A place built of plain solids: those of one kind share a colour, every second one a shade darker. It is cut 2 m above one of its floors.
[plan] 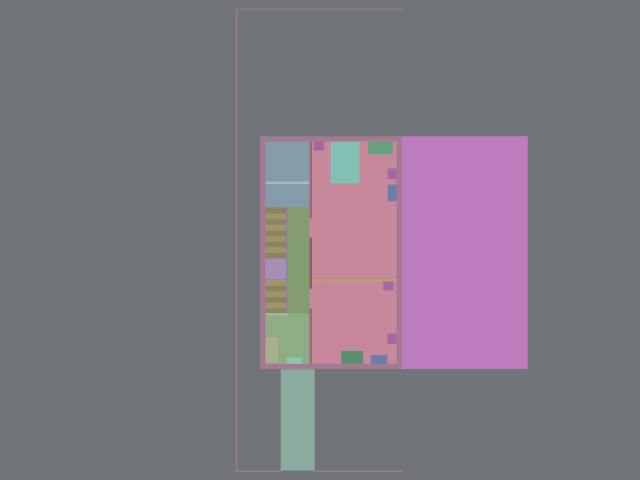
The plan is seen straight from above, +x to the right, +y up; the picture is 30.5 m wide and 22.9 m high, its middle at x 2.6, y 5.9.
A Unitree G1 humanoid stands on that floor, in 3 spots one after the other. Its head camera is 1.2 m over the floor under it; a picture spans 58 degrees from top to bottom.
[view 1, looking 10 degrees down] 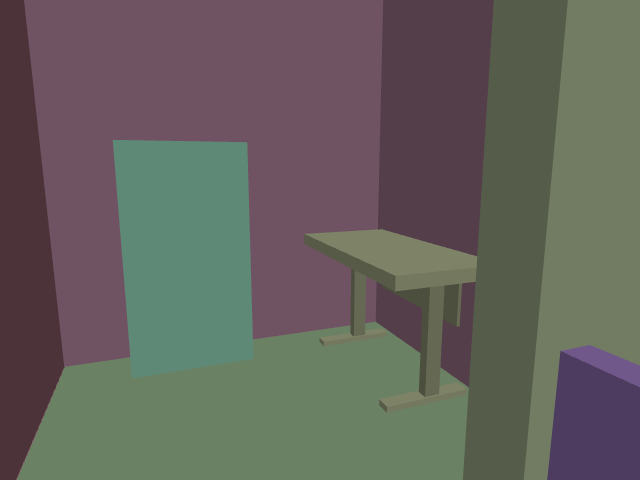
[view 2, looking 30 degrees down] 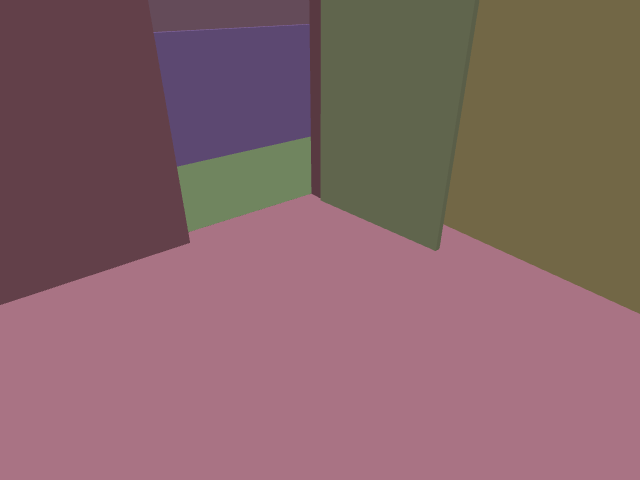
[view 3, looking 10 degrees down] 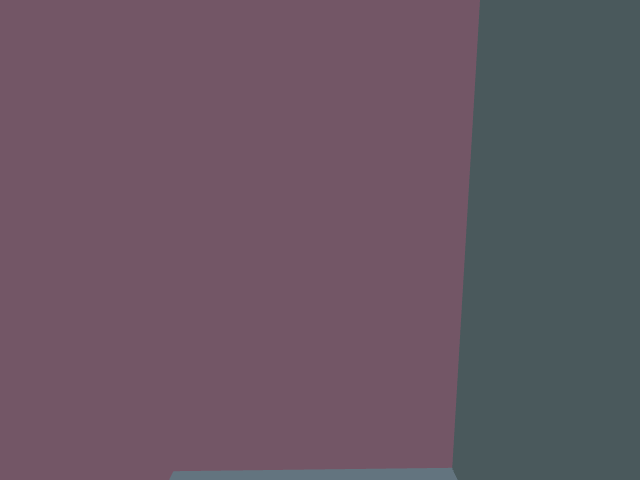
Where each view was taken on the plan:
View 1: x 1.54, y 2.81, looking -111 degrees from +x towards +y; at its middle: desk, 2.71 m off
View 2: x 4.27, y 1.95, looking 142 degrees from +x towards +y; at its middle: upper_floor_rooms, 2.40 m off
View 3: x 1.54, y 8.02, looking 179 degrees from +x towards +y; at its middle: wall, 1.56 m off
